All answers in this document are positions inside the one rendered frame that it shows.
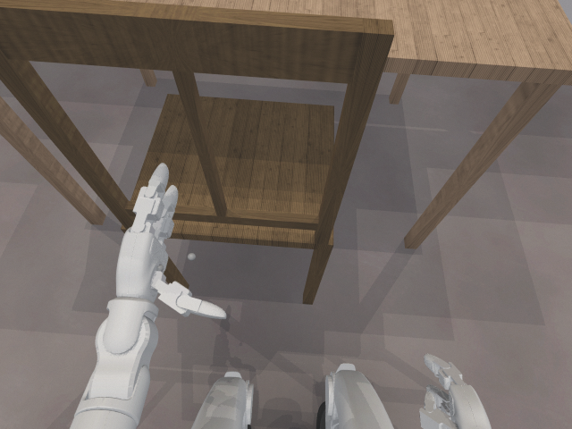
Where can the right robot hand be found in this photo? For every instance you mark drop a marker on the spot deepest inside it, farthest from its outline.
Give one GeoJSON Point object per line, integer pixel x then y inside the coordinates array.
{"type": "Point", "coordinates": [461, 409]}

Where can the chair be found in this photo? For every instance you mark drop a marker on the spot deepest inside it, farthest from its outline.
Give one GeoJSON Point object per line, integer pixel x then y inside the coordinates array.
{"type": "Point", "coordinates": [247, 171]}

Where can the robot left forearm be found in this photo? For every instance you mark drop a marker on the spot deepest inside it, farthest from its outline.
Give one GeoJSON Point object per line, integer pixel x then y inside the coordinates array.
{"type": "Point", "coordinates": [117, 389]}

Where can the right robot shin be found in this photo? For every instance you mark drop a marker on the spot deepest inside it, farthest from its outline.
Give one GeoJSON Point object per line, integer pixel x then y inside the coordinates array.
{"type": "Point", "coordinates": [334, 424]}

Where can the left robot thigh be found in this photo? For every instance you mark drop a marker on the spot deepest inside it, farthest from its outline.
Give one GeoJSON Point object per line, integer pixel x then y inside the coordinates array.
{"type": "Point", "coordinates": [228, 405]}

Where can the left robot hand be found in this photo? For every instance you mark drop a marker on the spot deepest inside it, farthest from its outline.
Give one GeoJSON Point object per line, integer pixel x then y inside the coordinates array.
{"type": "Point", "coordinates": [143, 250]}

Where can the table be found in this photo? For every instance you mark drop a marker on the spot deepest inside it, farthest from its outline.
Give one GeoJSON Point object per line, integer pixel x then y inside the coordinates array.
{"type": "Point", "coordinates": [529, 41]}

